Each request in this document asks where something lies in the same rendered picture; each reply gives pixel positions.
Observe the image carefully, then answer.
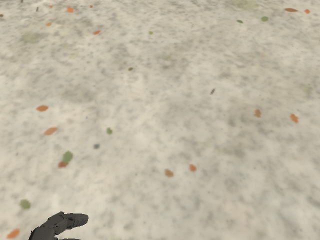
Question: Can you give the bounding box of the left robot hand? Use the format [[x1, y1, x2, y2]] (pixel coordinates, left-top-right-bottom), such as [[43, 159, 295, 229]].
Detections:
[[28, 211, 89, 240]]

